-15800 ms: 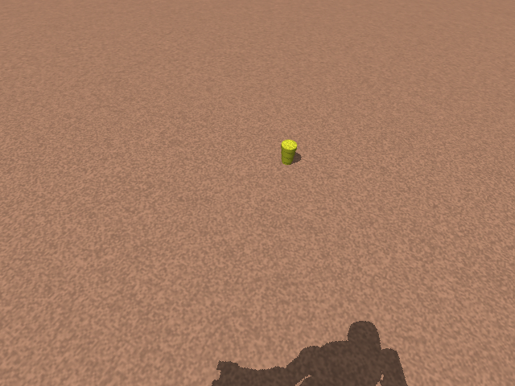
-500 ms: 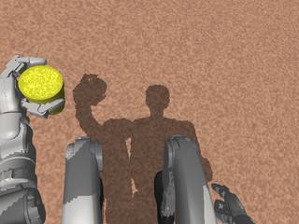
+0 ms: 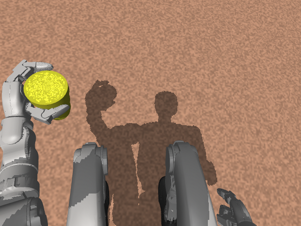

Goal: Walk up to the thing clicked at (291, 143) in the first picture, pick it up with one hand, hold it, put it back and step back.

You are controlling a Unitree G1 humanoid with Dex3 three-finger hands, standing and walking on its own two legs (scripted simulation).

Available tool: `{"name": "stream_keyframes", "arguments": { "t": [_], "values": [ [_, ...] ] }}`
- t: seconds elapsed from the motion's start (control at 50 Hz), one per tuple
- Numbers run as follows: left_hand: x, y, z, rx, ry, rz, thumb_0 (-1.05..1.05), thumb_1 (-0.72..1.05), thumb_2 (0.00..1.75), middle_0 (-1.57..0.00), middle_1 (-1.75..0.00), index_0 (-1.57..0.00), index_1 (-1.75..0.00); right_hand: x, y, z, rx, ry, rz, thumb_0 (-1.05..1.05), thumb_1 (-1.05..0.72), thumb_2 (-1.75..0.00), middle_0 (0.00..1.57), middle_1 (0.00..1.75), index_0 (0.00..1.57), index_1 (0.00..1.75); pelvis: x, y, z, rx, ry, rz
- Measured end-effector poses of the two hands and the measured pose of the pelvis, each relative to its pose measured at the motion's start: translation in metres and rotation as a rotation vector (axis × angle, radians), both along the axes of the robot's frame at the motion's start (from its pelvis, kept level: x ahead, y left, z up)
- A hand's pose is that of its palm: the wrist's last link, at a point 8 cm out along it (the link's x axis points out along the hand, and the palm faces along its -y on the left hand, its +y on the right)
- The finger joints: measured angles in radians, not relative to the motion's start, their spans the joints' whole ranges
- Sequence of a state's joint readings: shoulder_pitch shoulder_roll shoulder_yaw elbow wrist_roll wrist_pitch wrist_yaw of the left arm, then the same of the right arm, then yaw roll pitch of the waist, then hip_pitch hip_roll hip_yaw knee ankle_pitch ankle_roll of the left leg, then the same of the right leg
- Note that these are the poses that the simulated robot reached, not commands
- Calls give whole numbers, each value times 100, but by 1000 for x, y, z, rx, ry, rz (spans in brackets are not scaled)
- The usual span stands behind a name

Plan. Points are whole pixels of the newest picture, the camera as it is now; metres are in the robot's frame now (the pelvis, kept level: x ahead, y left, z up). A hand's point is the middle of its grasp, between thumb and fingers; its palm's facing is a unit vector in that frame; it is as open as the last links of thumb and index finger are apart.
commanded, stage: lift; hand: left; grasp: from the side
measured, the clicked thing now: (53, 100) +0.43 +0.23 -0.05
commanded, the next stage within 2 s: hold in 1.84 s
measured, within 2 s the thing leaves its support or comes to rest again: neither
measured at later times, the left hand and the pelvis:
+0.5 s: hand (6, 65) +0.40 +0.23 +0.15, palm faces +0.17 -0.98 -0.08, open 11.4 cm; pelvis +0.02 +0.00 +0.13, yaw +1 degrees
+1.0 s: hand out of the picture +0.39 +0.22 +0.28, palm faces +0.16 -0.99 -0.05, open 11.4 cm; pelvis +0.05 +0.01 +0.25, yaw +3 degrees
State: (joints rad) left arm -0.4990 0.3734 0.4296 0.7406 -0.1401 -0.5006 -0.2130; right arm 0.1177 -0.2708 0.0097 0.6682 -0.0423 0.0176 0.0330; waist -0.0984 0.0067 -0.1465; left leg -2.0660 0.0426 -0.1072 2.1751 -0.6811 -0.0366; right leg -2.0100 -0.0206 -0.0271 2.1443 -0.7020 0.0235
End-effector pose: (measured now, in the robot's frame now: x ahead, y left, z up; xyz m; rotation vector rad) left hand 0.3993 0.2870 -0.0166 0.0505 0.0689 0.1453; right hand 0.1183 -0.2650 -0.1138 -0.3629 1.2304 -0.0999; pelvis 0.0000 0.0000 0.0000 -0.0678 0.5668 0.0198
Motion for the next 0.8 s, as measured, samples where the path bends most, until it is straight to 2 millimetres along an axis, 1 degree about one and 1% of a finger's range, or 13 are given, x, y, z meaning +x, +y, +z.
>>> {"name": "stream_keyframes", "arguments": {
  "t": [0.16,0.34,0.46,0.62,0.7,0.8],
  "values": [
    [-6,-4,43,-5,-16,2,1,-51,103,-72,-96,-62,-98,15,4,32,6,-65,-11,1,-93,-90,20,30,20,30,2,1,31,0,2,4],
    [-17,-8,105,16,-2,0,1,-51,103,-72,-96,-62,-97,35,12,80,26,-131,-37,1,-92,-90,20,30,20,30,10,3,78,1,-13,11],
    [-26,-11,152,17,9,22,1,-51,103,-72,-96,-63,-97,52,19,121,39,-184,-47,1,-92,-90,20,30,20,30,18,4,116,2,-43,17],
    [-32,-15,220,11,1,33,1,-51,103,-72,-96,-63,-97,74,28,186,40,-273,-40,1,-92,-90,20,30,20,30,31,7,171,3,-112,31],
    [-30,-14,245,7,4,37,1,-51,103,-72,-96,-63,-97,79,30,216,35,-303,-38,1,-91,-90,20,30,20,30,36,8,195,4,-150,37],
    [-29,-13,266,-3,23,35,1,-51,103,-72,-96,-63,-97,78,32,245,31,-314,-36,1,-91,-90,20,30,20,30,42,10,220,6,-189,42]
  ]
}}
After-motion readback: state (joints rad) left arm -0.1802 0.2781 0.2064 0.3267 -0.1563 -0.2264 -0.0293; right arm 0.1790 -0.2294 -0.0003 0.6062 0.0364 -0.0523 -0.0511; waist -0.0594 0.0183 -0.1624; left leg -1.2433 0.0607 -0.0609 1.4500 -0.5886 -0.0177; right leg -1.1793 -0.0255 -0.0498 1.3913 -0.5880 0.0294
